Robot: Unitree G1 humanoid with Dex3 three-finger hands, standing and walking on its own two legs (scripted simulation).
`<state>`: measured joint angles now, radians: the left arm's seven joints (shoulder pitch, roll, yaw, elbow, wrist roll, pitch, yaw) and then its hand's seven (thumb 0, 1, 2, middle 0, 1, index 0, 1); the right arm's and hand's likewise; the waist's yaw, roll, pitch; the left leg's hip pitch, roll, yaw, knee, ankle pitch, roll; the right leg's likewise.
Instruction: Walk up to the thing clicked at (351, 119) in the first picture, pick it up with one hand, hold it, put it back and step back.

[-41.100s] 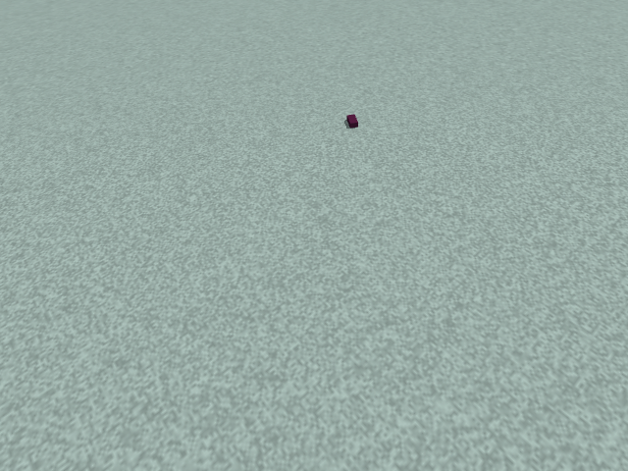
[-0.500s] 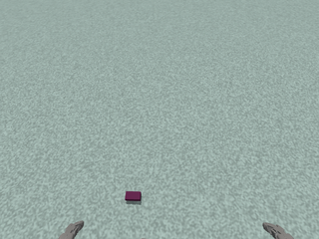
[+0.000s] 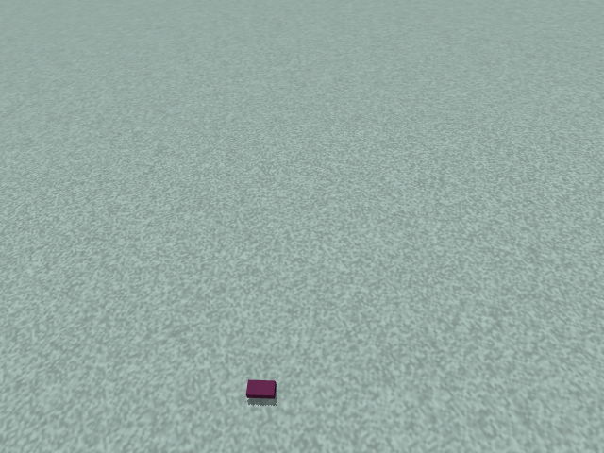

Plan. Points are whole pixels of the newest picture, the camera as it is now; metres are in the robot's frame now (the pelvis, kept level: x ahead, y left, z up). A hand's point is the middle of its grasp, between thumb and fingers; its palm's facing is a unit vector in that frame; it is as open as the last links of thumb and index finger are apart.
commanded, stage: stand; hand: left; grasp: from above
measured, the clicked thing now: (261, 389) +0.48 +0.21 -0.76
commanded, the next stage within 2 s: step back in 1.76 s
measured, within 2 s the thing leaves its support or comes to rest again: neither
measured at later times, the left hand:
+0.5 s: hand out of the picture +0.07 +0.22 -0.16, palm faces +0.01 -0.94 -0.33, open 7.4 cm
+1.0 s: hand out of the picture +0.08 +0.22 -0.15, palm faces +0.00 -0.94 -0.34, open 7.4 cm
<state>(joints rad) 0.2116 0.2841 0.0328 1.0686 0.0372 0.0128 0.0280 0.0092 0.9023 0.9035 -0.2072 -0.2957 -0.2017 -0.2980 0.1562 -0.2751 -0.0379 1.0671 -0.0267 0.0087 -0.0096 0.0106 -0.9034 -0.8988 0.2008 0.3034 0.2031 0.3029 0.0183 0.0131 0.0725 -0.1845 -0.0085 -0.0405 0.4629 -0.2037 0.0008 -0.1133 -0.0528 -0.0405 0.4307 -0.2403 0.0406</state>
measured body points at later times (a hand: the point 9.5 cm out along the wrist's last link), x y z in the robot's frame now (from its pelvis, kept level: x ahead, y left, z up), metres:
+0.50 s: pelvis +0.01 -0.02 +0.01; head +0.01 -0.02 +0.46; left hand +0.07 +0.27 -0.13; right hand +0.07 -0.30 -0.14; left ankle +0.03 +0.12 -0.74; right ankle +0.00 -0.15 -0.74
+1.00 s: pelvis +0.01 -0.02 +0.01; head +0.01 -0.03 +0.46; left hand +0.08 +0.27 -0.13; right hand +0.08 -0.31 -0.13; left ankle +0.03 +0.12 -0.74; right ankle +0.00 -0.15 -0.74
